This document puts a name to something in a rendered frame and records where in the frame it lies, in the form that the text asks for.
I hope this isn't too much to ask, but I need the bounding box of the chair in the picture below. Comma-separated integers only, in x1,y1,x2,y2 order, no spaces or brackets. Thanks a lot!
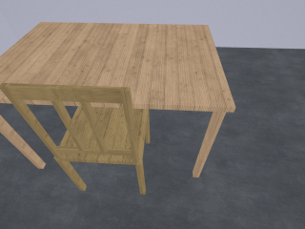
0,83,151,195

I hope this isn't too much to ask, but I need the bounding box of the table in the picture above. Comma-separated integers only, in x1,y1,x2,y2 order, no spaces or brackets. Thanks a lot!
0,22,236,177

